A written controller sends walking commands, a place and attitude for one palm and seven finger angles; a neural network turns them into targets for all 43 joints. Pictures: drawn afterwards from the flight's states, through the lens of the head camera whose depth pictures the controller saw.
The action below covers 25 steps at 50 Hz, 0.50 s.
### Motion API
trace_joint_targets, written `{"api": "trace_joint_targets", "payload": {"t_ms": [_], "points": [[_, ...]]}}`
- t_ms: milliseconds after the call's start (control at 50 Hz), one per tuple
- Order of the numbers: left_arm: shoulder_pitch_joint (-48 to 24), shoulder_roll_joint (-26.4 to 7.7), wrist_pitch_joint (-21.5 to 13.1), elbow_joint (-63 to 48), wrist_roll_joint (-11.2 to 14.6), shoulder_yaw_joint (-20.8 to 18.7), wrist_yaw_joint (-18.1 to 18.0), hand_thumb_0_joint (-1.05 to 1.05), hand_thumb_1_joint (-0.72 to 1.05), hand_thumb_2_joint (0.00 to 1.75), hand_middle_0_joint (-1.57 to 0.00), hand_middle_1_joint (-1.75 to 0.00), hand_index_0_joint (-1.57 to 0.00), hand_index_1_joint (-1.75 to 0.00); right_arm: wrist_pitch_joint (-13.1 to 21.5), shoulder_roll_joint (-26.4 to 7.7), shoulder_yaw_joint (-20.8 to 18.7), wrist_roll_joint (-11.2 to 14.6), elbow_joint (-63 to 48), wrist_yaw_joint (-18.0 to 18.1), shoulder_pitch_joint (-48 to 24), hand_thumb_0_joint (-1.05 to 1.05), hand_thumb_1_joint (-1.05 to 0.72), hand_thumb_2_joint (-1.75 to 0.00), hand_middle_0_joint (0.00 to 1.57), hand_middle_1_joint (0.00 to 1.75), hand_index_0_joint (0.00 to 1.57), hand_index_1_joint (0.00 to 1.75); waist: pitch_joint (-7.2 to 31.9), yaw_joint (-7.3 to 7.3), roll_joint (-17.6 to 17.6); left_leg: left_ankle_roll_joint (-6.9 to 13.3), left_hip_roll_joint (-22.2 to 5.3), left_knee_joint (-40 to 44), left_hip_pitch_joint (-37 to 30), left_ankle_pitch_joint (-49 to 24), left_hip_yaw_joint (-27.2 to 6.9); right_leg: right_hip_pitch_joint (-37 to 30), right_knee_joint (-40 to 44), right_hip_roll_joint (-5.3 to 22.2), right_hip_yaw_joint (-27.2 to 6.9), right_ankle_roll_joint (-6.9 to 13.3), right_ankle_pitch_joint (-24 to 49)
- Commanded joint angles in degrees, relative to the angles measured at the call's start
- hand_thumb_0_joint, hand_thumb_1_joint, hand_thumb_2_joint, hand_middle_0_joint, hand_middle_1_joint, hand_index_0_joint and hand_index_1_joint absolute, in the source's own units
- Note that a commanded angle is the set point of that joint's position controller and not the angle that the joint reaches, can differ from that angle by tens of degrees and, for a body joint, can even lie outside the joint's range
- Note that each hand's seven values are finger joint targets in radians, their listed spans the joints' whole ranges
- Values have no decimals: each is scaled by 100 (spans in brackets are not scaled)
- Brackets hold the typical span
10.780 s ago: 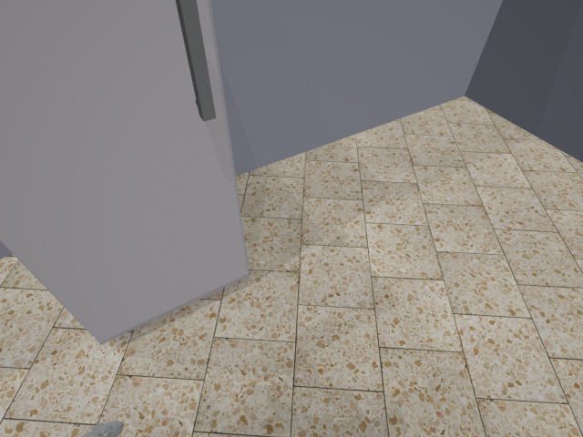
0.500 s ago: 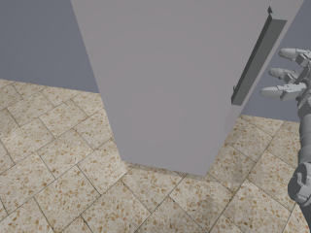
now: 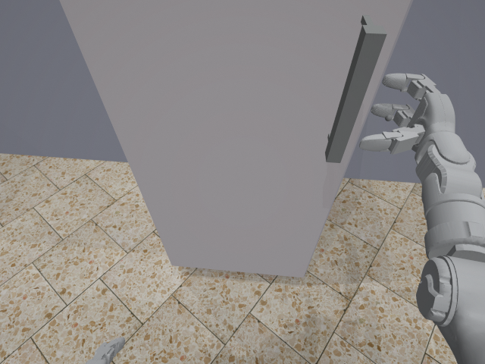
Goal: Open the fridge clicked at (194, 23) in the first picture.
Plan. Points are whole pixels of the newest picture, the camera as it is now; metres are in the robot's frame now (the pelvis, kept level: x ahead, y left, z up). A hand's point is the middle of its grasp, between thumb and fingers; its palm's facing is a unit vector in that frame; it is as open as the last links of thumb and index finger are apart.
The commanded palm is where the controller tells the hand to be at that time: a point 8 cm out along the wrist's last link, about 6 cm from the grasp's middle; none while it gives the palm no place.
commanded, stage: move the hooked fingers beside the handle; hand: right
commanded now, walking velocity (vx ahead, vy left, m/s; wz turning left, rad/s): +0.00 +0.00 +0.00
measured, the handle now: (347, 97) +0.53 -0.11 +0.18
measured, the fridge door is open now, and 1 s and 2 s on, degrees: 0 0 0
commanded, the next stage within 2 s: feel for the door with the fingertips in 0.02 s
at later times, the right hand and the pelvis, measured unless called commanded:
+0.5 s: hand (355, 113) +0.47 -0.12 +0.19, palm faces +0.01 +1.00 -0.02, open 14.0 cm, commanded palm +0.45 -0.18 +0.19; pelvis -0.01 +0.02 +0.00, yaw +1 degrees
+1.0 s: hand (365, 108) +0.49 -0.13 +0.19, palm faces +0.04 +1.00 -0.01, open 14.0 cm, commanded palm +0.47 -0.19 +0.19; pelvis -0.02 +0.03 +0.00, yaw +0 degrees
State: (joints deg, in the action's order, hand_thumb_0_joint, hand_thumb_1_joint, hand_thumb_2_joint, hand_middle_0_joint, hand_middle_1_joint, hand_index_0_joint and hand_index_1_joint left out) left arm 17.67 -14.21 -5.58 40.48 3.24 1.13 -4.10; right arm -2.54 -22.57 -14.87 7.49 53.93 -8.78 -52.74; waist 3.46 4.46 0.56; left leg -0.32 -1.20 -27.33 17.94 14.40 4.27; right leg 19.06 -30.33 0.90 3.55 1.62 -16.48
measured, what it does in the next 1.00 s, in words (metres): stands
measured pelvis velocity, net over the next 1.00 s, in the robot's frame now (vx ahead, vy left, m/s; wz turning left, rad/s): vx -0.02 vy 0.03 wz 0.00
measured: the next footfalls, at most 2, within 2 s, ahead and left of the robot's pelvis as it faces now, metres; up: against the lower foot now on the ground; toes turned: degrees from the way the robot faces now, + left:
none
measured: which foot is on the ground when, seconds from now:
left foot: down 0.00-1.00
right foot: down 0.00-1.00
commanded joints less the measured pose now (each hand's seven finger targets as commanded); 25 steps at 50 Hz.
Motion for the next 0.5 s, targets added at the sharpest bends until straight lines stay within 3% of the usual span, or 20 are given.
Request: {"api": "trace_joint_targets", "payload": {"t_ms": [0,20,60,100,160,180,220,260,320,380,440,460,480], "points": [[433,-1023,-165,-460,-32,-349,-37,0,90,90,-20,-30,-20,-30,473,-1406,-260,-129,-1199,141,-3167,0,50,-30,30,120,30,120,1669,103,294,190,224,79,-205,-1712,-178,-1205,203,57,-529,-109,2273],[415,-1033,-169,-491,-29,-358,-39,0,90,90,-20,-30,-20,-30,534,-1556,-355,-113,-1375,126,-3215,0,50,-30,30,120,30,120,1975,71,393,196,214,60,-329,-1855,-215,-1324,196,53,-536,-115,2401],[381,-991,-177,-525,-14,-352,-55,0,90,90,-20,-30,-20,-30,601,-1427,-279,-27,-1453,42,-3221,0,50,-30,30,120,30,120,2115,87,376,189,231,61,-423,-1962,-220,-1422,177,51,-508,-114,2439],[417,-1002,-187,-503,-13,-354,-69,0,90,90,-20,-30,-20,-30,651,-1329,-183,24,-1444,-39,-3163,0,50,-30,30,120,30,120,2070,123,220,181,245,90,-455,-1928,-205,-1385,188,64,-519,-97,2399],[358,-980,-214,-483,36,-370,-64,0,90,90,-20,-30,-20,-30,536,-853,142,121,-1454,-117,-3102,0,50,-30,30,120,30,120,1870,170,193,160,261,143,-325,-1842,-188,-1380,231,71,-518,-86,2267],[387,-1004,-216,-450,35,-387,-74,0,90,90,-20,-30,-20,-30,475,-990,-33,141,-1343,-96,-3005,0,50,-30,30,120,30,120,1838,121,125,170,264,165,-347,-1774,-192,-1298,241,59,-515,-78,2141],[375,-997,-200,-403,48,-359,-77,0,90,90,-20,-30,-20,-30,346,-832,101,161,-1181,-52,-3095,0,50,-30,30,120,30,120,1523,184,96,163,248,226,-266,-1619,-183,-1091,296,35,-481,-59,1828],[441,-1011,-205,-326,32,-353,-79,0,90,90,-20,-30,-20,-30,267,-888,27,112,-890,46,-3222,0,50,-30,30,120,30,120,1269,211,-64,162,241,260,-194,-1410,-181,-855,348,14,-475,-49,1499],[481,-1020,-213,-320,-19,-346,-70,0,90,90,-20,-30,-20,-30,359,-1340,-349,14,-949,252,-3335,0,50,-30,30,120,30,120,1555,130,-81,157,205,245,-416,-1452,-242,-755,350,-28,-417,-16,1422],[456,-922,-286,-395,-45,-356,-19,0,90,90,-20,-30,-20,-30,627,-1101,-169,-90,-1357,365,-3324,0,50,-30,30,120,30,120,1933,91,273,167,225,177,-548,-1696,-287,-984,281,-48,-367,-25,1647],[479,-947,-301,-379,-45,-383,-4,0,90,90,-20,-30,-20,-30,763,-1202,-252,-115,-1343,403,-3214,0,50,-30,30,120,30,120,2037,82,115,160,243,162,-656,-1775,-306,-965,281,-42,-357,-15,1644],[449,-940,-304,-379,-33,-376,-4,0,90,90,-20,-30,-20,-30,734,-1027,-100,-94,-1301,387,-3279,0,50,-30,30,120,30,120,1937,146,102,145,242,192,-611,-1755,-307,-943,304,-40,-328,-10,1560],[464,-960,-304,-343,-32,-378,-9,0,90,90,-20,-30,-20,-30,697,-1167,-237,-74,-1163,389,-3313,0,50,-30,30,120,30,120,1846,126,56,139,240,221,-602,-1714,-322,-863,306,-50,-316,-5,1460]]}}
